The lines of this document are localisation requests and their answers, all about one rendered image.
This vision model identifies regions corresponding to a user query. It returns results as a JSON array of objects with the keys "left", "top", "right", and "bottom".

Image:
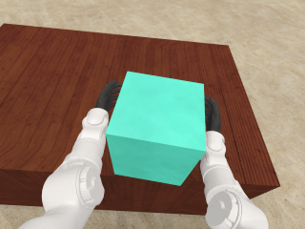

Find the carton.
[{"left": 105, "top": 72, "right": 207, "bottom": 186}]

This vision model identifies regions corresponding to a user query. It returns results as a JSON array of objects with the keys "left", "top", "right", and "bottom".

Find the right robot forearm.
[{"left": 200, "top": 131, "right": 255, "bottom": 206}]

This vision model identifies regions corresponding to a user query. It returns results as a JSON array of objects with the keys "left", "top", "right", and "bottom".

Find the robot left hand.
[{"left": 94, "top": 79, "right": 123, "bottom": 112}]

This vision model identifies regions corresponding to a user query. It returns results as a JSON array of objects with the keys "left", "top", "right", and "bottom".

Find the pedestal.
[{"left": 0, "top": 23, "right": 281, "bottom": 216}]

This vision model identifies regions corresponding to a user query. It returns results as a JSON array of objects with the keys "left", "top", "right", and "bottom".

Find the right robot upper arm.
[{"left": 205, "top": 191, "right": 269, "bottom": 229}]

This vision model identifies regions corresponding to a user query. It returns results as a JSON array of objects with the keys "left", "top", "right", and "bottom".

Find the left robot upper arm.
[{"left": 17, "top": 164, "right": 105, "bottom": 229}]

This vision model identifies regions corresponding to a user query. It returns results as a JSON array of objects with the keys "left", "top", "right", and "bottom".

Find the robot right hand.
[{"left": 204, "top": 96, "right": 221, "bottom": 134}]

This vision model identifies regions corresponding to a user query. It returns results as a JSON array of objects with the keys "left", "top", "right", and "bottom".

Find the left robot forearm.
[{"left": 42, "top": 108, "right": 109, "bottom": 208}]

